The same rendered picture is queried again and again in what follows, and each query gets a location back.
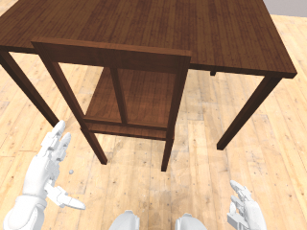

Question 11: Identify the right robot shin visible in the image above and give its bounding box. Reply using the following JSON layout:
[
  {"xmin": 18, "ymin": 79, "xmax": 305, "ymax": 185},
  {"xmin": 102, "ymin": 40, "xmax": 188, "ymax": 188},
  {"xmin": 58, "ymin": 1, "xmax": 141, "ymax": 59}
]
[{"xmin": 183, "ymin": 213, "xmax": 192, "ymax": 217}]

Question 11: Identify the chair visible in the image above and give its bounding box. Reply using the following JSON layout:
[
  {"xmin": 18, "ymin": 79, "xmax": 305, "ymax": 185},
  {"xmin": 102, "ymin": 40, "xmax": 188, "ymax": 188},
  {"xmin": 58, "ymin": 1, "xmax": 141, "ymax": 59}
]
[{"xmin": 31, "ymin": 36, "xmax": 192, "ymax": 172}]

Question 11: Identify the right robot hand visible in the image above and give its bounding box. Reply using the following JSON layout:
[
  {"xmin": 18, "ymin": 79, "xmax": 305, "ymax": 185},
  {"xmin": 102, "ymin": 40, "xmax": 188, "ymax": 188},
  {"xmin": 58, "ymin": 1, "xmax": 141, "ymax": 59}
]
[{"xmin": 226, "ymin": 180, "xmax": 268, "ymax": 230}]

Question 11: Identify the left robot hand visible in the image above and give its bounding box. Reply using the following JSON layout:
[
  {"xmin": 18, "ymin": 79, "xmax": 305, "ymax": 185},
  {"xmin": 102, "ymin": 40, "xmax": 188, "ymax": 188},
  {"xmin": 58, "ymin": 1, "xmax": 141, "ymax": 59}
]
[{"xmin": 22, "ymin": 120, "xmax": 86, "ymax": 210}]

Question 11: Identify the left robot thigh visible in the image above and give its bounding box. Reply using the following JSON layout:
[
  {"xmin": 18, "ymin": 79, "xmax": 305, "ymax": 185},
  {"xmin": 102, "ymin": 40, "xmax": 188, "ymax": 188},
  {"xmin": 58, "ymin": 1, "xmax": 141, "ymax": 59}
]
[{"xmin": 108, "ymin": 213, "xmax": 140, "ymax": 230}]

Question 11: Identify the left robot forearm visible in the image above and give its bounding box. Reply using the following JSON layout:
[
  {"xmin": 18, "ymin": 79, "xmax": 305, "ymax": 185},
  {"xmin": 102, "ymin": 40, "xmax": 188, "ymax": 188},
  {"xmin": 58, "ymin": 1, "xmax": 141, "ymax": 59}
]
[{"xmin": 2, "ymin": 195, "xmax": 48, "ymax": 230}]

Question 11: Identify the table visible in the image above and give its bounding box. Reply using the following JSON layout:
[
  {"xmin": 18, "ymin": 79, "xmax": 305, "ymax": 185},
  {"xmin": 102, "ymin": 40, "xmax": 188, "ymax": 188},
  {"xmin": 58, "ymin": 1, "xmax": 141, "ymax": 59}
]
[{"xmin": 0, "ymin": 0, "xmax": 298, "ymax": 150}]

